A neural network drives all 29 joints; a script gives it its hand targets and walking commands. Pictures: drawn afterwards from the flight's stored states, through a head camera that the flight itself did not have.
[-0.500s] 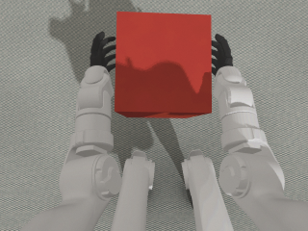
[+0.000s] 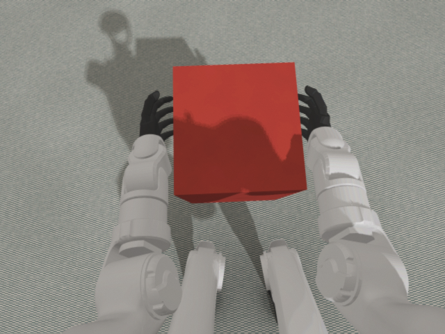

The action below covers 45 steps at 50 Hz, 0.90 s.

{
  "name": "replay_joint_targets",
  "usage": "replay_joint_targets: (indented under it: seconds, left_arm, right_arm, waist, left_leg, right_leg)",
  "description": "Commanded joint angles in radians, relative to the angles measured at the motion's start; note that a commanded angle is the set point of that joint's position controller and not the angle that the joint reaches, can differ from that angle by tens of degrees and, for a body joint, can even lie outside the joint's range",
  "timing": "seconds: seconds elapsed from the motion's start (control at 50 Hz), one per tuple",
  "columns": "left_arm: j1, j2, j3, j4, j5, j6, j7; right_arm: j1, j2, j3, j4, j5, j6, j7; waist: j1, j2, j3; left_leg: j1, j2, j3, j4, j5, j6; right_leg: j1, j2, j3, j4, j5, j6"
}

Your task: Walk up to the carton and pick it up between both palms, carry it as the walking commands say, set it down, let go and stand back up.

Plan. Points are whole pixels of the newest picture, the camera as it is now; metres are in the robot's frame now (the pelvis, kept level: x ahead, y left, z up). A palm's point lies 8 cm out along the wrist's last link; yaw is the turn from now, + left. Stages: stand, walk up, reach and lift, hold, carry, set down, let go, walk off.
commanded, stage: reach and lift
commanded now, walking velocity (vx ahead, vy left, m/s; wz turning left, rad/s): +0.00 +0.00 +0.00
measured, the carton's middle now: (233, 146) +0.47 +0.01 -0.12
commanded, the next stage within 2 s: none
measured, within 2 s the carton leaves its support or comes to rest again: neither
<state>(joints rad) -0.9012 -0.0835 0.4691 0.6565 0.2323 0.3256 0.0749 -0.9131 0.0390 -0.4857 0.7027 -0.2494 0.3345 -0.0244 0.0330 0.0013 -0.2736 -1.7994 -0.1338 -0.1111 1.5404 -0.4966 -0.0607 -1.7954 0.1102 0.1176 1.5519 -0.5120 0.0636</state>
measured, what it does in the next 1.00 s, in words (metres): rises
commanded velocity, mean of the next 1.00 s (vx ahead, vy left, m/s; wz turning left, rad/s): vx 0.00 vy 0.00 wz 0.00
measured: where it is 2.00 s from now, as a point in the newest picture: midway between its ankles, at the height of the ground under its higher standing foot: (241, 306)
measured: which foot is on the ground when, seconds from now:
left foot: down 0.00-1.00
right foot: down 0.00-1.00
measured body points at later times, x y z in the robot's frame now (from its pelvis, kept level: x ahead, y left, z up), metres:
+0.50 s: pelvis +0.02 -0.01 +0.06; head +0.20 -0.02 +0.48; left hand +0.45 +0.15 +0.02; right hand +0.45 -0.14 +0.00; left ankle +0.08 +0.13 -0.52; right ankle +0.08 -0.13 -0.52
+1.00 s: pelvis +0.05 +0.00 +0.13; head +0.18 +0.00 +0.56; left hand +0.43 +0.16 +0.09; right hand +0.43 -0.14 +0.08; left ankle +0.08 +0.13 -0.52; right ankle +0.08 -0.13 -0.52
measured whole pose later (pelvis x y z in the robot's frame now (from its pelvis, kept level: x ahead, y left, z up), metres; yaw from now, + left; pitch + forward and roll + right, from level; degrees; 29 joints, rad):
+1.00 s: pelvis +0.05 +0.00 +0.13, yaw -1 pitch +30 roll +0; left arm -0.53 -0.16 0.38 0.58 0.24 0.27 0.04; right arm -0.50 0.14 -0.40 0.58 -0.21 0.27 -0.04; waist 0.05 -0.01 -0.27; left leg -1.14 -0.10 -0.16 1.03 -0.40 -0.04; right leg -1.14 0.10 0.14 1.02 -0.41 0.03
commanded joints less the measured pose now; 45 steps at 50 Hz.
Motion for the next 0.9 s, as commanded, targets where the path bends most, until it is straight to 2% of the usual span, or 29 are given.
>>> replay_joint_targets:
  seconds: [0.0,0.02,0.06,0.14,0.16,0.2,0.26,0.28,0.3,0.36,0.38,0.42,0.46,0.48,0.52,0.56,0.58,0.6,0.64,0.68,0.7,0.72,0.76,0.78,0.8,0.82,0.84,0.86,0.88]
  left_arm:
    - [-0.580,-0.956,-0.513,0.037,-0.133,-0.012,-0.232]
    - [-0.541,-1.003,-0.529,0.076,-0.108,-0.008,-0.242]
    - [-0.467,-0.994,-0.526,0.108,-0.118,-0.009,-0.233]
    - [-0.308,-1.060,-0.478,0.189,-0.080,0.007,-0.253]
    - [-0.416,-0.992,-0.520,0.048,-0.126,-0.018,-0.255]
    - [-0.450,-0.926,-0.496,0.115,-0.092,-0.015,-0.248]
    - [-0.455,-0.949,-0.539,0.060,-0.123,-0.029,-0.242]
    - [-0.425,-0.987,-0.575,0.031,-0.135,-0.030,-0.252]
    - [-0.352,-0.948,-0.545,0.097,-0.122,-0.024,-0.257]
    - [-0.388,-1.033,-0.594,0.061,-0.160,-0.009,-0.266]
    - [-0.297,-1.009,-0.504,0.181,-0.109,0.002,-0.267]
    - [-0.291,-0.983,-0.513,0.110,-0.097,0.000,-0.278]
    - [-0.345,-0.981,-0.460,0.131,-0.096,-0.004,-0.288]
    - [-0.274,-1.019,-0.471,0.158,-0.071,-0.013,-0.286]
    - [-0.242,-0.988,-0.482,0.169,-0.092,-0.031,-0.270]
    - [-0.370,-1.059,-0.592,0.012,-0.132,-0.057,-0.258]
    - [-0.298,-0.983,-0.519,0.105,-0.098,-0.050,-0.246]
    - [-0.344,-1.044,-0.579,0.004,-0.123,-0.042,-0.244]
    - [-0.151,-1.059,-0.542,0.182,-0.085,-0.026,-0.249]
    - [-0.214,-0.966,-0.549,0.081,-0.076,-0.043,-0.248]
    - [-0.232,-0.991,-0.538,0.003,-0.101,-0.049,-0.242]
    - [-0.267,-1.012,-0.606,0.007,-0.099,-0.046,-0.250]
    - [-0.125,-1.017,-0.616,0.008,-0.099,-0.042,-0.252]
    - [-0.076,-0.981,-0.571,0.057,-0.076,-0.042,-0.260]
    - [-0.110,-1.032,-0.596,0.098,-0.100,-0.037,-0.265]
    - [-0.030,-1.068,-0.634,0.064,-0.100,-0.041,-0.275]
    - [-0.053,-0.980,-0.610,0.016,-0.108,-0.050,-0.271]
    - [-0.054,-1.027,-0.635,-0.009,-0.113,-0.046,-0.276]
    - [-0.072,-1.024,-0.642,0.010,-0.110,-0.043,-0.282]
  right_arm:
    - [-0.543,1.042,0.545,0.064,0.155,-0.020,0.221]
    - [-0.626,0.978,0.557,-0.001,0.156,-0.036,0.219]
    - [-0.628,1.001,0.599,-0.047,0.187,-0.044,0.209]
    - [-0.647,0.943,0.614,-0.116,0.179,-0.050,0.184]
    - [-0.577,0.958,0.654,-0.084,0.167,-0.035,0.192]
    - [-0.613,1.015,0.644,-0.067,0.202,-0.049,0.195]
    - [-0.558,1.042,0.663,-0.044,0.187,-0.041,0.184]
    - [-0.485,1.085,0.679,-0.048,0.183,-0.035,0.180]
    - [-0.525,1.037,0.690,-0.078,0.210,-0.052,0.167]
    - [-0.507,1.059,0.672,-0.062,0.186,-0.035,0.170]
    - [-0.510,0.993,0.609,-0.030,0.154,-0.035,0.179]
    - [-0.399,1.015,0.572,0.014,0.107,-0.025,0.174]
    - [-0.497,1.008,0.593,0.006,0.126,-0.026,0.170]
    - [-0.399,1.048,0.579,0.003,0.100,-0.040,0.169]
    - [-0.480,1.070,0.662,-0.037,0.180,-0.071,0.176]
    - [-0.394,0.995,0.626,-0.072,0.137,-0.091,0.167]
    - [-0.520,1.007,0.631,-0.060,0.171,-0.088,0.173]
    - [-0.468,1.044,0.672,-0.111,0.162,-0.071,0.184]
    - [-0.399,1.039,0.669,-0.030,0.175,-0.071,0.180]
    - [-0.282,1.052,0.613,0.048,0.127,-0.068,0.197]
    - [-0.230,0.990,0.580,0.008,0.113,-0.062,0.189]
    - [-0.275,1.061,0.625,-0.011,0.126,-0.074,0.199]
    - [-0.305,1.103,0.703,-0.087,0.176,-0.074,0.203]
    - [-0.297,1.052,0.707,-0.112,0.171,-0.084,0.206]
    - [-0.306,1.079,0.742,-0.117,0.193,-0.083,0.205]
    - [-0.282,1.068,0.754,-0.156,0.207,-0.088,0.197]
    - [-0.100,1.073,0.702,-0.039,0.138,-0.063,0.198]
    - [-0.182,1.076,0.711,-0.113,0.172,-0.073,0.197]
    - [-0.101,1.038,0.673,-0.044,0.113,-0.065,0.191]
  waist:
    - [-0.011,-0.079,-0.804]
    - [0.041,0.035,-0.808]
    - [0.018,-0.068,-0.786]
    - [0.042,-0.043,-0.763]
    - [-0.021,-0.095,-0.810]
    - [0.043,-0.049,-0.778]
    - [0.058,-0.078,-0.703]
    - [0.020,-0.087,-0.856]
    - [0.079,-0.076,-0.730]
    - [-0.015,-0.074,-0.744]
    - [0.030,-0.007,-0.639]
    - [-0.020,-0.122,-0.639]
    - [0.008,-0.118,-0.572]
    - [0.014,-0.151,-0.618]
    - [0.065,-0.077,-0.595]
    - [-0.032,-0.022,-0.700]
    - [0.088,0.020,-0.552]
    - [0.028,-0.018,-0.726]
    - [0.026,-0.007,-0.513]
    - [0.035,-0.035,-0.549]
    - [-0.044,-0.071,-0.509]
    - [-0.014,0.019,-0.638]
    - [0.029,-0.001,-0.669]
    - [0.097,-0.049,-0.675]
    - [0.021,-0.055,-0.627]
    - [0.051,-0.070,-0.713]
    - [-0.008,-0.122,-0.638]
    - [0.039,-0.033,-0.622]
    - [-0.031,-0.053,-0.596]
  left_leg:
    - [0.650,-0.042,0.147,-0.182,0.300,0.021]
    - [0.555,-0.061,0.192,-0.148,0.327,-0.006]
    - [0.644,-0.050,0.144,-0.187,0.356,0.023]
    - [0.638,-0.059,0.166,-0.231,0.305,0.033]
    - [0.661,-0.043,0.138,-0.229,0.342,0.019]
    - [0.605,-0.041,0.173,-0.193,0.255,0.026]
    - [0.527,-0.057,0.175,-0.252,0.237,0.022]
    - [0.626,-0.053,0.185,-0.266,0.302,0.016]
    - [0.563,-0.044,0.176,-0.230,0.295,0.022]
    - [0.734,-0.034,0.129,-0.320,0.308,0.019]
    - [0.700,-0.038,0.147,-0.350,0.230,0.017]
    - [0.658,-0.051,0.140,-0.345,0.248,0.025]
    - [0.666,-0.033,0.127,-0.371,0.152,0.039]
    - [0.716,-0.046,0.134,-0.387,0.294,0.034]
    - [0.745,-0.036,0.139,-0.391,0.241,0.046]
    - [0.835,-0.023,0.108,-0.391,0.379,0.018]
    - [0.840,-0.038,0.121,-0.426,0.297,0.021]
    - [0.940,-0.033,0.097,-0.438,0.307,0.023]
    - [0.893,-0.030,0.113,-0.464,0.308,0.029]
    - [0.850,-0.027,0.116,-0.479,0.330,0.024]
    - [0.862,-0.026,0.103,-0.476,0.319,0.028]
    - [0.970,-0.016,0.092,-0.517,0.436,0.012]
    - [0.969,-0.019,0.084,-0.512,0.521,0.028]
    - [0.884,-0.038,0.114,-0.483,0.494,0.029]
    - [0.920,-0.025,0.103,-0.498,0.431,0.032]
    - [1.077,-0.035,0.090,-0.508,0.564,0.035]
    - [0.976,-0.013,0.074,-0.549,0.538,0.031]
    - [0.970,-0.037,0.099,-0.548,0.468,0.032]
    - [1.005,-0.021,0.083,-0.560,0.468,0.025]
  right_leg:
    - [0.460,0.088,-0.190,-0.171,0.257,-0.012]
    - [0.510,0.062,-0.162,-0.179,0.293,-0.017]
    - [0.531,0.080,-0.174,-0.211,0.295,-0.013]
    - [0.629,0.070,-0.168,-0.279,0.257,-0.010]
    - [0.607,0.073,-0.173,-0.253,0.304,-0.005]
    - [0.651,0.055,-0.112,-0.255,0.266,-0.009]
    - [0.718,0.063,-0.125,-0.282,0.283,0.004]
    - [0.814,0.066,-0.119,-0.299,0.384,0.008]
    - [0.759,0.037,-0.103,-0.293,0.355,0.006]
    - [0.743,0.070,-0.139,-0.347,0.328,-0.010]
    - [0.694,0.073,-0.143,-0.349,0.245,-0.017]
    - [0.806,0.051,-0.131,-0.412,0.247,-0.023]
    - [0.733,0.057,-0.131,-0.403,0.125,-0.013]
    - [0.846,0.058,-0.133,-0.456,0.298,-0.018]
    - [0.799,0.053,-0.123,-0.405,0.245,-0.016]
    - [0.792,0.066,-0.126,-0.419,0.363,-0.024]
    - [0.761,0.050,-0.089,-0.433,0.251,-0.029]
    - [0.809,0.072,-0.112,-0.438,0.272,-0.023]
    - [0.797,0.060,-0.109,-0.490,0.263,-0.028]
    - [0.767,0.050,-0.120,-0.477,0.315,-0.029]
    - [0.850,0.051,-0.108,-0.534,0.287,-0.045]
    - [0.852,0.069,-0.124,-0.503,0.393,-0.027]
    - [0.987,0.050,-0.097,-0.517,0.508,-0.028]
    - [1.012,0.029,-0.075,-0.525,0.535,-0.020]
    - [0.982,0.045,-0.097,-0.539,0.474,-0.010]
    - [0.990,0.043,-0.093,-0.565,0.552,-0.007]
    - [1.022,0.058,-0.117,-0.573,0.564,-0.016]
    - [1.042,0.040,-0.084,-0.602,0.480,-0.034]
    - [1.023,0.034,-0.082,-0.622,0.502,-0.030]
